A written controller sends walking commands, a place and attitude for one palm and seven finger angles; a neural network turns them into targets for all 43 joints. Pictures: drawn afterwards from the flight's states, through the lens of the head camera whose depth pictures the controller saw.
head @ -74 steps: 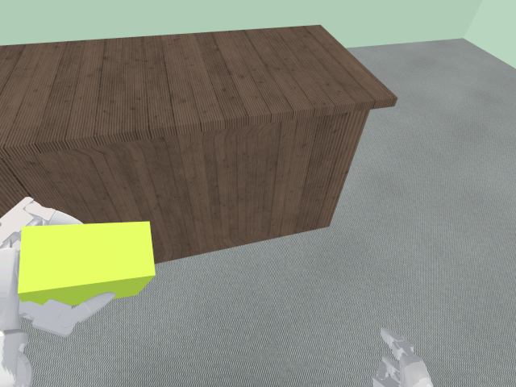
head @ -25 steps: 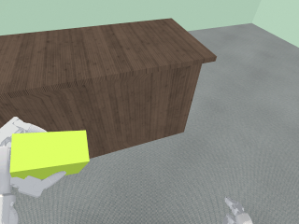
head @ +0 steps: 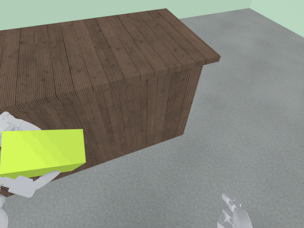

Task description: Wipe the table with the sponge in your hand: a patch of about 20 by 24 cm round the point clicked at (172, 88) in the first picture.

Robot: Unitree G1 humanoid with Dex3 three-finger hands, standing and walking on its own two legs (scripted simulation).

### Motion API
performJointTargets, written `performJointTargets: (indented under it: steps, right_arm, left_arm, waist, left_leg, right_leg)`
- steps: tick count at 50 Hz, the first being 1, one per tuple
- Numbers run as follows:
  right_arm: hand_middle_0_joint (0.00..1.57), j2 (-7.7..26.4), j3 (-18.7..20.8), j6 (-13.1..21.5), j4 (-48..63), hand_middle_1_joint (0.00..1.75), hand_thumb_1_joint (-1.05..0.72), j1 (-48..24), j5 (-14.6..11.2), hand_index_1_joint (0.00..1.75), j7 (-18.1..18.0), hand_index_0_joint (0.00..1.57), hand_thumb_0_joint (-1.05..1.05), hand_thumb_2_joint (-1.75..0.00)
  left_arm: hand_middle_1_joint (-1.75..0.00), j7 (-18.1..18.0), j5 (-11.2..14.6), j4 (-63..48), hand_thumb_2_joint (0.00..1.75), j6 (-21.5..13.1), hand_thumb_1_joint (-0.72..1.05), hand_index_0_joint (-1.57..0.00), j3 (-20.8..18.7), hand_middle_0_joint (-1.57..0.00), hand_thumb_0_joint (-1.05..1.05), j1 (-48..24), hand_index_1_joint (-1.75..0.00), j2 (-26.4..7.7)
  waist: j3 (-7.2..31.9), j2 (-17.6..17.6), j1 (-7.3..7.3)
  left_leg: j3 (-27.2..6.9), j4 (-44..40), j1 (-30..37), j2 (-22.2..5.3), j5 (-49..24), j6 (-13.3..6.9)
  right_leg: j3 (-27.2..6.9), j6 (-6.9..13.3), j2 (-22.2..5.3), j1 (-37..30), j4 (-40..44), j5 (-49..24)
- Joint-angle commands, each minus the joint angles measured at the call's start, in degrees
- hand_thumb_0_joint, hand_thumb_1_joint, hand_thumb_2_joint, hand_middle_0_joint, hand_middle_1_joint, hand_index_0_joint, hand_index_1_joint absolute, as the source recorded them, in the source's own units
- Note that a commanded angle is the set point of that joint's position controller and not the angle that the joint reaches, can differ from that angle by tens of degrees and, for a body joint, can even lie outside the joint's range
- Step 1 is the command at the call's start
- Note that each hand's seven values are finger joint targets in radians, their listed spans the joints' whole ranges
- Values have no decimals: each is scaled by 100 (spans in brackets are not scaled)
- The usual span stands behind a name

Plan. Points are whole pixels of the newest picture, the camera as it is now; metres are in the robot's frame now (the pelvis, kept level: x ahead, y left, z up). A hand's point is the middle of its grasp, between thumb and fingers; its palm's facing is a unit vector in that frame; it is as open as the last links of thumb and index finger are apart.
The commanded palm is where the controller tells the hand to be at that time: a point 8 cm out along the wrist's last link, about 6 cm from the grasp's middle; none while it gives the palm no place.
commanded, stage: take the last steps up to it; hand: left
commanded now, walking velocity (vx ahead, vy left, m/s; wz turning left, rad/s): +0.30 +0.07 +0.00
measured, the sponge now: (55, 153) +0.24 +0.21 +0.14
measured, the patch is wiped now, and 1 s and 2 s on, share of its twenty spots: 0.00 0.00 0.00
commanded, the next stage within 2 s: come to a stop and stand still in 0.98 s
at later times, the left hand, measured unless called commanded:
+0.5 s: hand (68, 103) +0.34 +0.20 +0.18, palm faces +0.34 -0.79 -0.51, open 10.6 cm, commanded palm +0.28 +0.25 +0.19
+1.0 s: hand (58, 65) +0.44 +0.25 +0.20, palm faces +0.37 -0.83 -0.42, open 10.6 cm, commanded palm +0.39 +0.30 +0.19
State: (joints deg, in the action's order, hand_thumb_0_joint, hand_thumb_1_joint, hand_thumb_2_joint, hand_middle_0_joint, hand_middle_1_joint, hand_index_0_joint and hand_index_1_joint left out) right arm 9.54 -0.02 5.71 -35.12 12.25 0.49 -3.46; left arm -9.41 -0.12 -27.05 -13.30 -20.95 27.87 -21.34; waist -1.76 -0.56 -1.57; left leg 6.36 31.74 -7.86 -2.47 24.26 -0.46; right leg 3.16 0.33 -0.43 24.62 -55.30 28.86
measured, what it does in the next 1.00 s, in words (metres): walks ahead: right foot, then left foot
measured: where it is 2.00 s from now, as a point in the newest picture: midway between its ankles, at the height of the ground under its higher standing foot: outside the picture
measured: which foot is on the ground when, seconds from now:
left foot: down 0.00-0.16, up 0.18-0.70, down 0.72-1.00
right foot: up 0.00-0.14, down 0.16-0.74, up 0.76-1.00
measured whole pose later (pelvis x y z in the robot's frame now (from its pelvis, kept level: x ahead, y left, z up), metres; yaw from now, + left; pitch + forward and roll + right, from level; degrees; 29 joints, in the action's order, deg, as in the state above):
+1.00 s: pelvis +0.22 +0.02 +0.01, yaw -1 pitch +0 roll -1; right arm 6.1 -2.3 5.8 -34.1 11.8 0.4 -2.3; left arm -9.1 0.6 -34.1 -13.0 -21.0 27.8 -22.4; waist -3.6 -0.9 0.4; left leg 10.0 27.7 -12.5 -5.0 14.7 -0.8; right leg 6.0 -1.4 -4.0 26.6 -52.0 21.0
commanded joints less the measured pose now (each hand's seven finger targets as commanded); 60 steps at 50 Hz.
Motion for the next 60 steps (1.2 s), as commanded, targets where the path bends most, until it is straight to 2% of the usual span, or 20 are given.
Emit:
performJointTargets:
  steps: [1, 5, 7, 8, 9, 11, 14, 17, 30, 34, 35, 36, 37, 39, 42, 46, 56, 57, 59, 60]
  right_arm:
    - [20, 882, 286, 304, 718, 30, -90, -188, -41, 30, 41, 20, 0, -90]
    - [20, 833, 227, 232, 725, 30, -90, -314, -12, 30, -2, 20, 0, -90]
    - [20, 842, 239, 159, 743, 30, -90, -493, -52, 30, -27, 20, 0, -90]
    - [20, 778, 266, 124, 750, 30, -90, -498, -64, 30, -25, 20, 0, -90]
    - [20, 730, 297, 111, 935, 30, -90, -664, -44, 30, -3, 20, 0, -90]
    - [20, 835, 373, 46, 843, 30, -90, -613, -34, 30, 44, 20, 0, -90]
    - [20, 641, 190, -154, 635, 30, -90, -596, 12, 30, 90, 20, 0, -90]
    - [20, 749, 224, -113, 659, 30, -90, -650, 16, 30, 100, 20, 0, -90]
    - [20, 738, 301, -21, 1008, 30, -90, -388, -57, 30, -31, 20, 0, -90]
    - [20, 787, 291, -24, 1012, 30, -90, -315, -46, 30, -114, 20, 0, -90]
    - [20, 856, 309, -4, 1023, 30, -90, -267, -60, 30, -131, 20, 0, -90]
    - [20, 1000, 354, 15, 1084, 30, -90, -338, -68, 30, -150, 20, 0, -90]
    - [20, 913, 295, 47, 1078, 30, -90, -292, -71, 30, -107, 20, 0, -90]
    - [20, 764, 155, 108, 949, 30, -90, -414, 44, 30, -79, 20, 0, -90]
    - [20, 795, 247, 210, 844, 30, -90, -377, -40, 30, 5, 20, 0, -90]
    - [20, 800, 242, 272, 847, 30, -90, -319, -26, 30, 56, 20, 0, -90]
    - [20, 795, 188, 172, 835, 30, -90, -434, -102, 30, -92, 20, 0, -90]
    - [20, 741, 179, 158, 816, 30, -90, -403, -111, 30, -64, 20, 0, -90]
    - [20, 607, 93, 155, 986, 30, -90, -641, -82, 30, -23, 20, 0, -90]
    - [20, 706, 173, 181, 880, 30, -90, -512, -84, 30, -3, 20, 0, -90]
  left_arm:
    - [-160, -33, 83, -1498, 130, -350, 10, -120, -531, -120, 0, -254, -160, -738]
    - [-160, 26, 139, -1184, 130, -284, 10, -120, -678, -120, 0, -182, -160, -833]
    - [-160, 54, 117, -1147, 130, -259, 10, -120, -782, -120, 0, -230, -160, -952]
    - [-160, 40, 74, -1075, 130, -264, 10, -120, -962, -120, 0, -240, -160, -1171]
    - [-160, 43, 123, -1144, 130, -338, 10, -120, -1196, -120, 0, -318, -160, -1334]
    - [-160, 108, 147, -1049, 130, -415, 10, -120, -1192, -120, 0, -560, -160, -1317]
    - [-160, 174, 93, -933, 130, -517, 10, -120, -1005, -120, 0, -49, -160, -1090]
    - [-160, 135, 105, -1488, 130, -584, 10, -120, -815, -120, 0, -528, -160, -1121]
    - [-160, -118, 154, -977, 130, -222, 10, -120, -682, -120, 0, -207, -160, -918]
    - [-160, -140, 132, -1119, 130, -207, 10, -120, -478, -120, 0, -785, -160, -876]
    - [-160, -136, 134, -1302, 130, -245, 10, -120, -380, -120, 0, -1026, -160, -826]
    - [-160, -134, 138, -1585, 130, -290, 10, -120, -365, -120, 0, -1165, -160, -836]
    - [-160, -151, 117, -1744, 130, -373, 10, -120, -413, -120, 0, -1201, -160, -915]
    - [-160, -124, 27, -1709, 130, -383, 10, -120, -534, -120, 0, -1194, -160, -1216]
    - [-160, -117, 55, -2188, 130, -351, 10, -120, -530, -120, 0, -916, -160, -1038]
    - [-160, -71, 150, -1936, 130, -277, 10, -120, -667, -120, 0, -141, -160, -874]
    - [-160, -33, 165, -1157, 130, -98, 10, -120, -442, -120, 0, -673, -160, -691]
    - [-160, -46, 111, -1216, 130, -96, 10, -120, -448, -120, 0, -742, -160, -820]
    - [-160, -107, 80, -1229, 130, -85, 10, -120, -668, -120, 0, -687, -160, -1135]
    - [-160, -60, 123, -1124, 130, -67, 10, -120, -612, -120, 0, -686, -160, -987]
  waist:
    - [398, 1402, -20]
    - [678, 1389, 54]
    - [935, 828, 186]
    - [1261, -177, 227]
    - [1541, -1255, 239]
    - [983, -781, 169]
    - [543, -55, 117]
    - [714, -111, 43]
    - [581, -944, 264]
    - [522, -548, 151]
    - [650, -72, 56]
    - [855, 1063, 54]
    - [930, 1663, 128]
    - [674, 1596, 123]
    - [628, 1408, 184]
    - [742, 1405, 168]
    - [762, 921, 142]
    - [960, 465, 110]
    - [1167, -986, 180]
    - [1234, -1069, 140]
  left_leg:
    - [-887, -722, 1537, -1222, -4721, -681]
    - [-162, 164, 276, -987, -5037, -497]
    - [-133, 1356, -695, -862, -3882, -425]
    - [147, 2850, -1584, -440, -2500, -279]
    - [-140, 4473, -2774, 329, 504, -128]
    - [-1152, 5158, -2678, -69, 242, -14]
    - [-920, 4817, -2821, -354, -593, 136]
    - [-730, 4149, -2853, -446, -1016, 196]
    - [199, 569, -1884, -150, -1022, 11]
    - [390, -517, -528, -35, -1274, -73]
    - [124, -778, 16, -176, -1385, -166]
    - [-902, -949, 709, -905, -1949, -467]
    - [-2213, -1082, 1384, -1816, -3238, -983]
    - [-2635, -1443, 830, -2180, -2911, -1294]
    - [-1463, -1293, 581, -1682, -2884, -1056]
    - [-652, -1405, 211, -1398, -2948, -782]
    - [-107, -193, -91, -1143, -2689, -390]
    - [49, 570, -365, -895, -2545, -235]
    - [-77, 2435, -2007, 149, 739, 182]
    - [-557, 2837, -1856, 84, 775, 242]
  right_leg:
    - [556, -30, -118, 1435, 627, -750]
    - [1119, 14, 340, -959, 2091, -1620]
    - [749, 155, 36, -2453, 2577, -2287]
    - [-606, 598, -914, -3270, 2598, -2685]
    - [-3239, 1296, -2229, -3664, 3193, -3582]
    - [-3568, 1020, -2420, -2239, 4030, -1490]
    - [-1673, 829, -1897, -1407, 3917, -1831]
    - [-987, 758, -1844, -1352, 3953, -2471]
    - [-694, 784, -1736, -2020, 3637, -2635]
    - [-414, 507, -1387, -1533, 2901, -2513]
    - [-241, 365, -1210, -1246, 2204, -2617]
    - [145, 107, -719, -586, 1153, -2029]
    - [291, -40, -256, 464, 139, 181]
    - [-155, -11, -412, 926, -1067, 472]
    - [-70, -110, -487, 978, -834, -229]
    - [307, -191, -367, 450, -6, -861]
    - [687, -176, -60, -1348, 3020, -1868]
    - [201, -61, -483, -1896, 3255, -2965]
    - [-1784, 773, -2206, -2849, 3058, -7293]
    - [-1558, 587, -2226, -2615, 3061, -7159]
